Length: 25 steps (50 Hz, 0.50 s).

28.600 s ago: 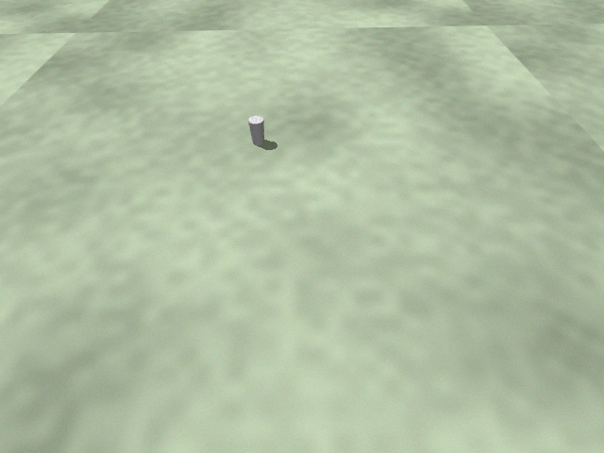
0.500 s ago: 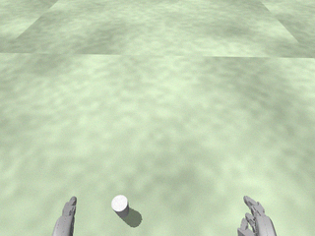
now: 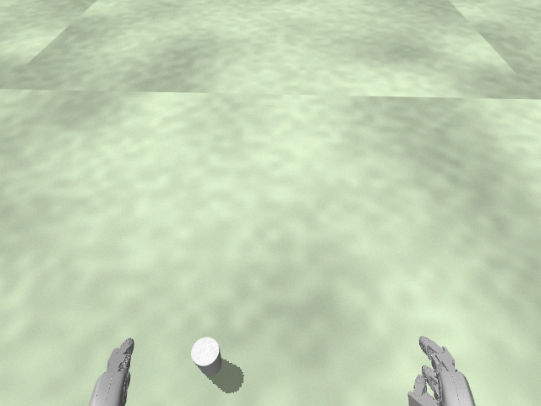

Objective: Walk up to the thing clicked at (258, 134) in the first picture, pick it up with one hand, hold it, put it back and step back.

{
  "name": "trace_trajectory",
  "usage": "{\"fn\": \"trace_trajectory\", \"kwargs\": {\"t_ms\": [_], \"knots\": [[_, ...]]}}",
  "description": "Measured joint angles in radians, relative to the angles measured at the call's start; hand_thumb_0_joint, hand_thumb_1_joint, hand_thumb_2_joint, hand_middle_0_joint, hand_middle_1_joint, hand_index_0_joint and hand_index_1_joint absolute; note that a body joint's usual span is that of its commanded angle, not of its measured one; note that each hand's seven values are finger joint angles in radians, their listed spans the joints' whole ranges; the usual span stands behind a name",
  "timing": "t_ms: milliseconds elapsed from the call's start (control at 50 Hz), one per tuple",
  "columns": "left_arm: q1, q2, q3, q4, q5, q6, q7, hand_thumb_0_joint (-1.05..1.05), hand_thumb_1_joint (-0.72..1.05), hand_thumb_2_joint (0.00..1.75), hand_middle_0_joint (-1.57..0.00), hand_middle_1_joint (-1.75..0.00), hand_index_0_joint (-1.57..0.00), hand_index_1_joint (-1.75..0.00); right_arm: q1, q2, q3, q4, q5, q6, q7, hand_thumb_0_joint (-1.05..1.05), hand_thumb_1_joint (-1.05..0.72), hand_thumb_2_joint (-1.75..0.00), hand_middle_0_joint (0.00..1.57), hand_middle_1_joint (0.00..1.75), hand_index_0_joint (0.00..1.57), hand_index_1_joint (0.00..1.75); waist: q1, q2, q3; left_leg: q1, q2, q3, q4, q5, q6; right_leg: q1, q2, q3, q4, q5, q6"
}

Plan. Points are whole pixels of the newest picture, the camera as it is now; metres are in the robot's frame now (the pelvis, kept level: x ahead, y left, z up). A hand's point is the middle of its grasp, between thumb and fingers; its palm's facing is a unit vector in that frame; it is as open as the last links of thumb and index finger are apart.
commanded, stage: stand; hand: left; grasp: from the side
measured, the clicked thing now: (208, 358) +0.40 +0.22 -0.65
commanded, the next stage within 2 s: none
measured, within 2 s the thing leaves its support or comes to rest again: neither
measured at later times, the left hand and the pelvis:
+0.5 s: hand out of the picture +0.11 +0.24 -0.11, palm faces -0.01 -0.94 -0.34, open 7.7 cm; pelvis +0.00 +0.00 +0.02, yaw +0 degrees
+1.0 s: hand out of the picture +0.02 +0.25 -0.10, palm faces +0.01 -0.93 -0.36, open 7.4 cm; pelvis -0.02 +0.00 +0.05, yaw +1 degrees
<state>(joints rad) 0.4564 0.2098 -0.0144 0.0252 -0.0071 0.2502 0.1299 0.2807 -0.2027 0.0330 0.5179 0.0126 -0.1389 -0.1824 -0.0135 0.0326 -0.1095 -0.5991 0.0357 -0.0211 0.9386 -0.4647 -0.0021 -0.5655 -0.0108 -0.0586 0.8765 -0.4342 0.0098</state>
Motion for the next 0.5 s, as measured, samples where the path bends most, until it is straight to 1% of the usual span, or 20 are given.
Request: {"fn": "trace_trajectory", "kwargs": {"t_ms": [40, 100, 180, 240, 260, 280, 300, 320, 340, 400, 440, 500], "knots": [[-0.001, 0.000, 0.000, 0.001, 0.000, 0.002, 0.000, -0.01, -0.40, 0.18, -0.11, -0.14, -0.12, -0.14, -0.001, -0.001, 0.000, 0.000, 0.000, 0.001, 0.000, 0.02, -0.90, -0.90, 0.20, 0.30, 0.20, 0.30, 0.000, 0.001, 0.000, 0.001, 0.000, 0.000, -0.001, -0.001, 0.000, 0.001, 0.000, 0.000, -0.001, -0.001, 0.000], [-0.001, 0.001, -0.001, -0.001, -0.001, 0.005, 0.000, -0.01, -0.26, 0.32, -0.15, -0.20, -0.15, -0.20, -0.002, -0.001, 0.000, 0.001, -0.001, 0.001, 0.001, 0.02, -0.90, -0.90, 0.20, 0.30, 0.20, 0.30, 0.000, 0.001, -0.001, 0.003, 0.000, 0.000, -0.002, -0.002, 0.000, 0.004, 0.000, 0.000, -0.003, -0.002, 0.000], [-0.002, 0.002, -0.002, -0.003, 0.000, 0.003, 0.000, -0.01, -0.01, 0.55, -0.17, -0.25, -0.18, -0.25, -0.002, -0.001, -0.001, 0.004, -0.001, 0.003, 0.002, 0.02, -0.90, -0.90, 0.20, 0.30, 0.20, 0.30, 0.000, 0.001, -0.001, 0.008, -0.001, 0.000, -0.003, -0.003, 0.000, 0.008, -0.001, 0.000, -0.004, -0.003, 0.001], [-0.007, -0.001, -0.001, 0.008, 0.000, 0.004, 0.000, 0.00, 0.20, 0.69, -0.19, -0.27, -0.19, -0.27, -0.003, -0.001, -0.001, 0.003, -0.001, 0.005, 0.003, 0.02, -0.90, -0.90, 0.20, 0.30, 0.20, 0.30, -0.001, 0.002, 0.000, 0.007, -0.001, 0.000, -0.004, -0.003, 0.000, 0.007, -0.001, 0.000, -0.004, -0.003, 0.001], [-0.028, 0.003, -0.003, 0.050, 0.021, -0.030, -0.011, 0.00, 0.28, 0.72, -0.19, -0.28, -0.19, -0.27, -0.015, -0.002, -0.007, 0.022, -0.027, 0.007, 0.015, 0.02, -0.90, -0.90, 0.20, 0.30, 0.20, 0.30, 0.001, -0.002, 0.020, 0.024, -0.004, 0.002, -0.010, 0.000, 0.001, 0.022, -0.004, 0.002, -0.006, -0.002, 0.000], [-0.067, 0.014, -0.006, 0.124, 0.044, -0.074, -0.029, 0.00, 0.35, 0.75, -0.19, -0.28, -0.20, -0.28, -0.036, -0.010, -0.010, 0.060, -0.055, 0.019, 0.036, 0.01, -0.90, -0.90, 0.20, 0.30, 0.20, 0.30, 0.007, -0.010, 0.043, 0.048, -0.010, 0.006, -0.024, 0.008, 0.004, 0.043, -0.009, 0.005, -0.010, -0.001, -0.001], [-0.106, 0.027, -0.007, 0.205, 0.062, -0.110, -0.048, 0.00, 0.42, 0.78, -0.19, -0.29, -0.20, -0.28, -0.058, -0.020, -0.010, 0.105, -0.075, 0.038, 0.061, 0.01, -0.90, -0.90, 0.20, 0.30, 0.20, 0.30, 0.015, -0.019, 0.060, 0.070, -0.015, 0.011, -0.040, 0.016, 0.006, 0.059, -0.015, 0.009, -0.016, 0.003, -0.002], [-0.141, 0.039, -0.006, 0.280, 0.072, -0.136, -0.065, 0.00, 0.49, 0.80, -0.20, -0.29, -0.20, -0.28, -0.077, -0.031, -0.010, 0.147, -0.085, 0.060, 0.084, 0.01, -0.90, -0.90, 0.20, 0.30, 0.20, 0.30, 0.021, -0.028, 0.072, 0.087, -0.020, 0.014, -0.056, 0.025, 0.008, 0.072, -0.019, 0.012, -0.024, 0.007, -0.002], [-0.168, 0.051, -0.003, 0.347, 0.075, -0.158, -0.078, 0.00, 0.55, 0.82, -0.20, -0.29, -0.20, -0.29, -0.092, -0.040, -0.013, 0.182, -0.088, 0.078, 0.104, 0.01, -0.90, -0.90, 0.20, 0.30, 0.20, 0.30, 0.024, -0.034, 0.083, 0.103, -0.024, 0.016, -0.071, 0.033, 0.009, 0.085, -0.023, 0.014, -0.033, 0.011, -0.002], [-0.208, 0.081, 0.011, 0.496, 0.070, -0.202, -0.104, 0.00, 0.70, 0.85, -0.20, -0.30, -0.21, -0.29, -0.105, -0.063, -0.034, 0.248, -0.077, 0.106, 0.146, 0.01, -0.90, -0.90, 0.20, 0.30, 0.21, 0.30, 0.029, -0.047, 0.107, 0.149, -0.032, 0.022, -0.119, 0.055, 0.011, 0.125, -0.030, 0.019, -0.068, 0.028, 0.002], [-0.213, 0.094, 0.020, 0.572, 0.063, -0.220, -0.109, 0.00, 0.76, 0.87, -0.20, -0.30, -0.21, -0.29, -0.100, -0.078, -0.051, 0.280, -0.070, 0.112, 0.160, 0.01, -0.90, -0.90, 0.20, 0.30, 0.21, 0.30, 0.028, -0.047, 0.115, 0.177, -0.034, 0.023, -0.148, 0.068, 0.012, 0.152, -0.032, 0.020, -0.096, 0.040, 0.005], [-0.214, 0.107, 0.030, 0.673, 0.057, -0.233, -0.109, 0.01, 0.83, 0.89, -0.20, -0.30, -0.21, -0.30, -0.090, -0.098, -0.068, 0.327, -0.067, 0.118, 0.168, 0.01, -0.90, -0.90, 0.20, 0.30, 0.21, 0.30, 0.026, -0.045, 0.123, 0.219, -0.038, 0.025, -0.192, 0.087, 0.015, 0.194, -0.035, 0.021, -0.141, 0.060, 0.010]]}}
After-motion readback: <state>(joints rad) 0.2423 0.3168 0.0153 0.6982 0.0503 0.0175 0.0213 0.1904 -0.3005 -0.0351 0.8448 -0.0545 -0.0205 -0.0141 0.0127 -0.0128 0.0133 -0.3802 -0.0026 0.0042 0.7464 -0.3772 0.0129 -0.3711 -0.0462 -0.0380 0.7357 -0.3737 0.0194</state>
